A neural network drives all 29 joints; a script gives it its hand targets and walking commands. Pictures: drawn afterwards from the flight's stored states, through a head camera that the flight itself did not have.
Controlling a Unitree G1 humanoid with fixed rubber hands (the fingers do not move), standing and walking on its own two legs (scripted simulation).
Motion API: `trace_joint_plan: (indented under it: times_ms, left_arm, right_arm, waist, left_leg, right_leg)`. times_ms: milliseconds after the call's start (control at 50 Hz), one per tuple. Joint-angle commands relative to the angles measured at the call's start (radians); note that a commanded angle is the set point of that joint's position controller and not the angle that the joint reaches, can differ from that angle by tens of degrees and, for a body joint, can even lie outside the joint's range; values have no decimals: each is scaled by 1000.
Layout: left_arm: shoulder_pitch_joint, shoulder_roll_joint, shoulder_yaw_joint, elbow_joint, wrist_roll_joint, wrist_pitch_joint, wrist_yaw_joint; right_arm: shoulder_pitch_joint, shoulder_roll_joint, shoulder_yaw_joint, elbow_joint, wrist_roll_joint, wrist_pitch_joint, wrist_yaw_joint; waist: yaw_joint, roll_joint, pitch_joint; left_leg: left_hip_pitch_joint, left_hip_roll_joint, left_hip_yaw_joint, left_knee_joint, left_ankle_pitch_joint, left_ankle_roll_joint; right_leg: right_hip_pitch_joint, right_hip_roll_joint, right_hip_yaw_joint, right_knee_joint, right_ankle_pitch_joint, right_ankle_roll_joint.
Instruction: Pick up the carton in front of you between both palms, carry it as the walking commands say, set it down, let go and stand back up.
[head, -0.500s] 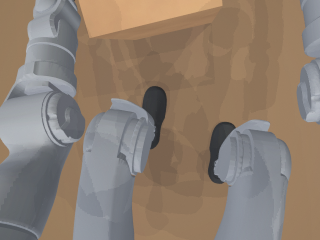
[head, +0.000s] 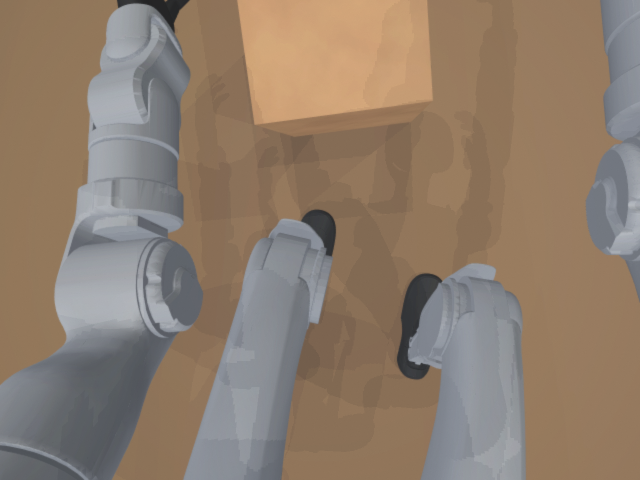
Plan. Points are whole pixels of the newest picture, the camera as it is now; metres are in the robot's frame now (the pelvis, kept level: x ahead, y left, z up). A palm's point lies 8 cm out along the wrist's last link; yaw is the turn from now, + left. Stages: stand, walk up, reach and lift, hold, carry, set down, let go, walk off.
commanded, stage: set down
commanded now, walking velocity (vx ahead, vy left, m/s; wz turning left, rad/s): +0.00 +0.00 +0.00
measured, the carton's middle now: (340, 51) +0.54 +0.12 -0.34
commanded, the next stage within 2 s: let go in 0.50 s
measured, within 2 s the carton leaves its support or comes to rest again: neither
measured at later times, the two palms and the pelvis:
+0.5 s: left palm out of the picture +0.48 +0.28 +0.04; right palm out of the picture +0.63 -0.09 +0.05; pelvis +0.03 +0.00 +0.13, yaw -1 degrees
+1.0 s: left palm out of the picture +0.38 +0.27 +0.16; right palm out of the picture +0.46 -0.13 +0.15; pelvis +0.07 +0.03 +0.25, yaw -3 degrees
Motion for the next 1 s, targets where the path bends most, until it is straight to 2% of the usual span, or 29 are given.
trace_joint_plan:
  times_ms: [0,80,140,280,460,520,620,680,720,760,840,900,980]
  left_arm:
    - [-161,134,20,-158,10,-5,-2]
    - [-105,134,25,-207,6,11,-8]
    - [-69,126,26,-229,4,21,-18]
    - [-13,92,32,-239,19,28,-38]
    - [40,55,53,-243,72,18,-53]
    - [71,33,56,-241,101,7,-69]
    - [231,18,35,-278,153,-21,-122]
    - [381,30,1,-321,179,-44,-164]
    - [467,54,-27,-347,189,-61,-194]
    - [538,79,-61,-363,190,-74,-224]
    - [681,110,-135,-348,176,-98,-274]
    - [794,115,-187,-327,155,-121,-295]
    - [961,115,-261,-331,122,-152,-300]
  right_arm:
    - [-305,-72,-16,-161,-11,-7,1]
    - [-268,-56,-22,-226,-19,11,-2]
    - [-235,-48,-35,-253,-29,22,-1]
    - [-160,-39,-82,-243,-60,24,17]
    - [-100,-14,-127,-206,-98,9,49]
    - [-50,7,-160,-195,-126,-3,53]
    - [144,80,-223,-269,-178,-29,18]
    - [307,151,-250,-379,-198,-47,-32]
    - [410,205,-261,-458,-201,-60,-78]
    - [499,257,-261,-531,-195,-73,-121]
    - [681,328,-251,-639,-189,-99,-166]
    - [814,348,-249,-672,-189,-125,-173]
    - [989,336,-246,-656,-178,-173,-158]
  waist:
    - [98,-192,-1244]
    - [98,-236,-1300]
    - [89,-245,-1303]
    - [71,-205,-1250]
    - [76,-174,-1170]
    - [60,-162,-1149]
    - [32,-127,-1260]
    - [16,-115,-1303]
    - [4,-113,-1285]
    - [-6,-105,-1220]
    - [-28,-66,-1015]
    - [-45,-29,-879]
    - [-60,24,-746]
  left_leg:
    - [857,-45,112,-125,380,-28]
    - [877,-51,119,-190,438,-24]
    - [898,-53,119,-243,465,-25]
    - [1000,-53,109,-375,500,-32]
    - [1122,-45,99,-557,502,-36]
    - [1156,-43,98,-603,508,-36]
    - [1324,-45,96,-661,649,-28]
    - [1403,-48,91,-701,705,-17]
    - [1430,-48,87,-732,688,-7]
    - [1458,-45,80,-773,637,1]
    - [1587,-34,55,-865,500,13]
    - [1688,-26,25,-930,395,8]
    - [1828,-13,-23,-1001,328,0]
  right_leg:
    - [469,46,-26,-262,211,0]
    - [586,48,-22,-326,297,12]
    - [641,49,-18,-380,341,17]
    - [675,52,-15,-520,362,15]
    - [776,50,-8,-706,370,16]
    - [817,49,-8,-762,394,18]
    - [953,59,-1,-846,566,31]
    - [1059,60,10,-895,667,43]
    - [1118,58,15,-935,685,52]
    - [1152,54,15,-984,646,58]
    - [1131,47,-3,-1102,436,61]
    - [1122,38,-9,-1161,310,48]
    - [1148,26,-12,-1211,244,29]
